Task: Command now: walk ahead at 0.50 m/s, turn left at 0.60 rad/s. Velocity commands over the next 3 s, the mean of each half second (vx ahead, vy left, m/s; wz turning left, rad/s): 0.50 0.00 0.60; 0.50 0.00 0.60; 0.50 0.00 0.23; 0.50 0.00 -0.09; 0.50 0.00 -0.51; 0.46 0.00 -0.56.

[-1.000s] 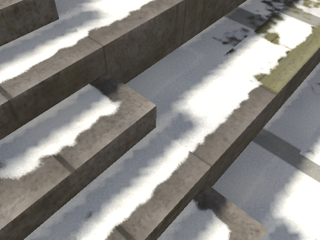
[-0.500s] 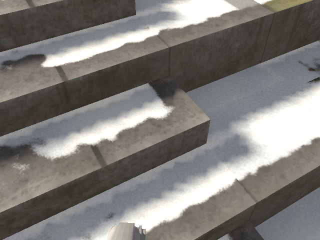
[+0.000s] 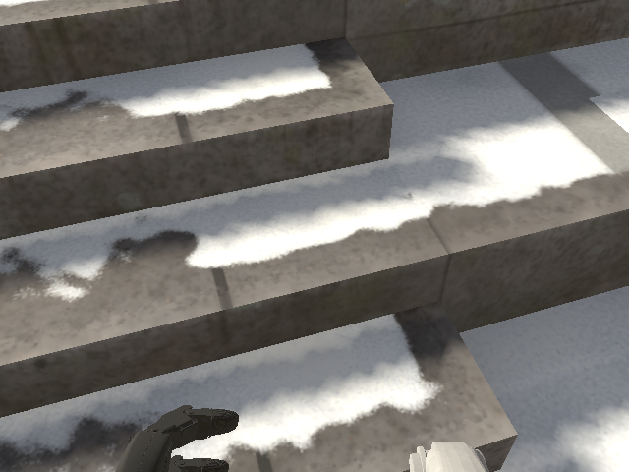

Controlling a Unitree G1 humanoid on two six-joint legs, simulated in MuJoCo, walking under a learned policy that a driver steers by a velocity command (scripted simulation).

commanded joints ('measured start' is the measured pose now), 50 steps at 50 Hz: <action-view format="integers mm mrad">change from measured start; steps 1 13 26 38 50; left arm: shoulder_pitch -363 189 599 422 -118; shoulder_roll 48 -104 -35 102 46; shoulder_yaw -6 20 3 65 16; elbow -187 232 469 319 19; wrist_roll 21 -1 126 7 -1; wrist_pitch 22 -37 -58 -74 -35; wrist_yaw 13 6 -6 -102 11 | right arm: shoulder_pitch -106 -260 -775 56 -113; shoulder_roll -127 -47 -92 -328 -98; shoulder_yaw -26 -64 -2 -144 -21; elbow -105 -184 -359 -140 -16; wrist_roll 44 64 99 40 -21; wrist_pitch -44 10 32 61 -31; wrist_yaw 29 10 -4 -59 -32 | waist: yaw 18 29 110 -175 48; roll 27 28 -38 39 -11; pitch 109 -20 82 -136 69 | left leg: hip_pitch -446 -831 -1264 416 -280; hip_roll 192 116 188 292 124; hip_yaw -262 -137 74 -668 -163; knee -419 1474 1259 -144 -227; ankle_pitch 242 469 399 73 109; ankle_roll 165 136 197 275 123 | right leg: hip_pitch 475 994 1337 442 152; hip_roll -21 -226 -198 93 -1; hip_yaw -149 290 -176 74 -7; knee -408 -1408 -1653 -231 39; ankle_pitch -138 4 164 110 -21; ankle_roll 63 -64 -25 83 0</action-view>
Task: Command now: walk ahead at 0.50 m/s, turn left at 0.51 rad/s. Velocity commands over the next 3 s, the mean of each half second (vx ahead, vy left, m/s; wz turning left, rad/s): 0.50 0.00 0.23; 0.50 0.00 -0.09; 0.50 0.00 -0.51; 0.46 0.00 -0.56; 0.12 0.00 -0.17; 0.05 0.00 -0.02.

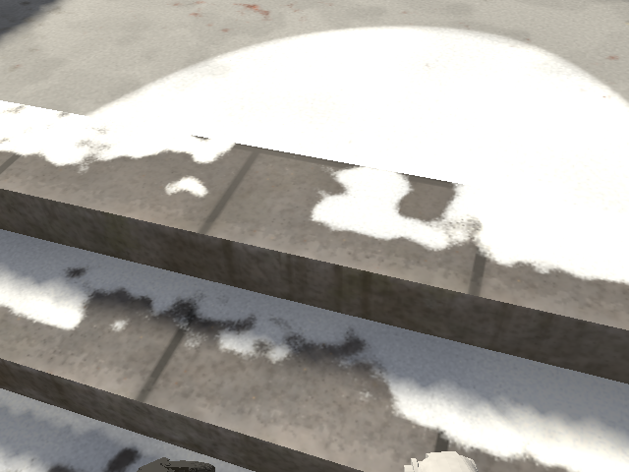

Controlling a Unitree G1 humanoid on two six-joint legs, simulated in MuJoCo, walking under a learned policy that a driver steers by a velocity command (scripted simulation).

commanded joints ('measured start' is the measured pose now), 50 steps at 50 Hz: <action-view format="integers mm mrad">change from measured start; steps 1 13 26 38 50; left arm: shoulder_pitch -203 237 722 675 313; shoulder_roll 42 -10 0 185 -62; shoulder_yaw -14 31 21 75 48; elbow -162 167 363 318 164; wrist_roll -9 -64 119 -64 -39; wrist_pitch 7 4 -31 -53 -22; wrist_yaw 20 45 2 78 -81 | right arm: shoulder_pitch -214 -475 -613 -370 -462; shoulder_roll -119 -32 -71 -64 5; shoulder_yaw -3 -28 1 -15 10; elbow -161 -474 -438 -542 -219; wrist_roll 12 105 62 134 26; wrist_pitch -40 -69 1 28 -31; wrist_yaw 22 -65 1 -57 -21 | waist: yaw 79 97 197 -89 164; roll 7 -40 -77 -255 21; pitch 73 65 212 -9 123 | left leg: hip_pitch -435 -629 -1493 -61 -272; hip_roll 140 44 81 38 386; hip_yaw -157 -38 -132 341 97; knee -394 1215 1320 401 -372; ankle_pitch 158 200 267 29 71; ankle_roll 123 -2 125 131 80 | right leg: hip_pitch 447 978 1562 1367 391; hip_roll -62 -205 -261 -236 -42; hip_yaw -145 347 217 -158 39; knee -429 -1532 -1687 -1557 65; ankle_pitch -27 3 87 1602 138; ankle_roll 71 10 -124 48 -92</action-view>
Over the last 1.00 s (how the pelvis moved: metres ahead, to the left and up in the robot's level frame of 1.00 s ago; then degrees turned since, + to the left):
0.54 0.11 0.27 35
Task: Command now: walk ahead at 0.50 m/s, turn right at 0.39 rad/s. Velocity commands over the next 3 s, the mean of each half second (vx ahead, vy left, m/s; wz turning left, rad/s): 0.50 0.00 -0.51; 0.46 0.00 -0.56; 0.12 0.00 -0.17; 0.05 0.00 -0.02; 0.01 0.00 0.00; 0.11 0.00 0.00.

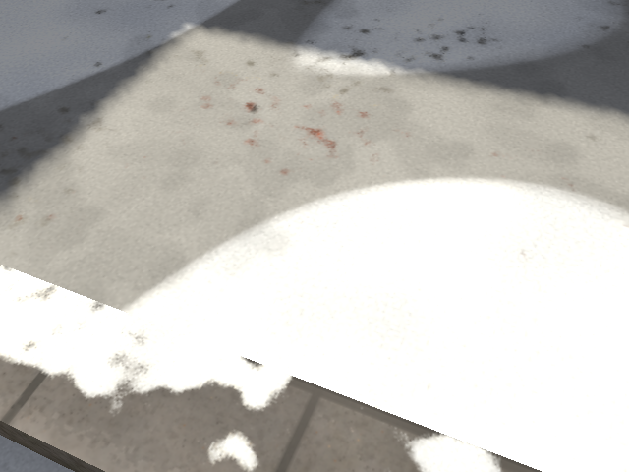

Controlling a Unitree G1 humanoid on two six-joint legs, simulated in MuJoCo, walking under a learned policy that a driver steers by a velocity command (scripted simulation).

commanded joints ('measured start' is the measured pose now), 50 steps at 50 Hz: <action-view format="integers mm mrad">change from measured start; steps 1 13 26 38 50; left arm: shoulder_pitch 53 -473 227 175 -1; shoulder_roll -94 -76 87 89 -24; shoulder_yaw -35 -70 29 15 28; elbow -30 -241 13 -35 -141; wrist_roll -18 2 18 -3 43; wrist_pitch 7 93 4 -72 -15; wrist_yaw -13 21 80 52 75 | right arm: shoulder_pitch -151 204 -75 -384 -229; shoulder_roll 57 18 -16 -32 4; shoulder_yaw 25 54 7 18 -32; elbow -77 40 -166 -353 -274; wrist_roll -25 -61 -6 17 36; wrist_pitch -53 -50 -70 -29 -68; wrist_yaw -4 41 40 -4 -68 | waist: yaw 83 -59 102 42 33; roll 80 105 -15 -21 84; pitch -3 35 -85 -18 -137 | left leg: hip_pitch -72 439 -490 -29 302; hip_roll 265 356 -10 94 309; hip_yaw -269 -91 -499 -257 -403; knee -479 -649 1122 50 -488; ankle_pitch -32 443 192 193 683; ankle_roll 59 97 2 -186 130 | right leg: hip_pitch -52 -336 676 462 285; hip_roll -4 -93 -61 -4 -18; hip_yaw -6 -192 521 186 -70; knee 249 -413 -1425 -1554 -673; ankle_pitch -96 -155 -408 -15 -344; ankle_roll -43 31 -92 -3 255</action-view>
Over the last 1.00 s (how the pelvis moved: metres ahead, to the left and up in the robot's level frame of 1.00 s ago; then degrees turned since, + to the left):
0.56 0.04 0.26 2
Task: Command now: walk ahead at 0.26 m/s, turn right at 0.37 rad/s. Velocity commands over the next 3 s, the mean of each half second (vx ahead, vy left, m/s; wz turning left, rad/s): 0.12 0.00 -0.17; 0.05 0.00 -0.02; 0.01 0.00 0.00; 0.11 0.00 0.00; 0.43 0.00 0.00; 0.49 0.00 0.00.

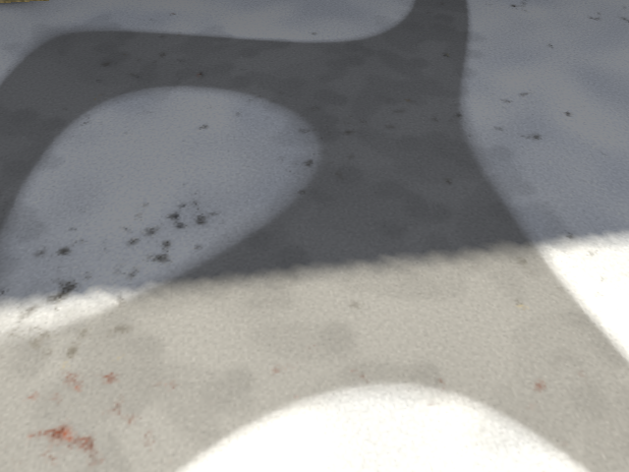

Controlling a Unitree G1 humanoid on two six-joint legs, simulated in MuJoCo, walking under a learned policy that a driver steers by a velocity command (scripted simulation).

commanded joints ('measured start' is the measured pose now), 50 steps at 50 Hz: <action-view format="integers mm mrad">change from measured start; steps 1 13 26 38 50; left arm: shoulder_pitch -14 -217 -206 -210 -171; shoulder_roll -39 122 56 -12 72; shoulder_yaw -7 12 2 14 1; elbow -58 -131 -117 -48 31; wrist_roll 7 -86 -36 -48 -42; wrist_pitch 5 -32 97 25 106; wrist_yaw -17 -12 59 19 75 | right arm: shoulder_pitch -61 202 10 -100 78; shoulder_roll -14 -40 -62 -24 -75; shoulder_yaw -12 -38 -52 -46 -54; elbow -48 26 -6 -7 126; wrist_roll -3 63 21 72 27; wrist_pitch -8 -3 85 -4 108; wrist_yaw -13 67 -13 75 -20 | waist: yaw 39 -107 -23 25 -34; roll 72 -82 -5 27 0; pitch -55 -190 -4 83 80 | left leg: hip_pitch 181 205 155 91 173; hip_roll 213 34 57 139 54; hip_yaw -166 21 -11 -52 5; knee -256 -9 -24 -155 -56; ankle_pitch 614 135 42 -93 20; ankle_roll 204 -22 4 42 -18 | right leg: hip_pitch -66 468 345 451 385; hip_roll -107 -244 -145 -107 -129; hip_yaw -8 45 -8 -89 -54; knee -82 -848 -784 -909 -827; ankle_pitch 23 876 465 367 467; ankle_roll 41 -183 -65 -38 -63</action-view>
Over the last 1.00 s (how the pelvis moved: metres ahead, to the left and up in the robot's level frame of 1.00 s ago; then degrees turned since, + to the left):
0.54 -0.08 0.18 -33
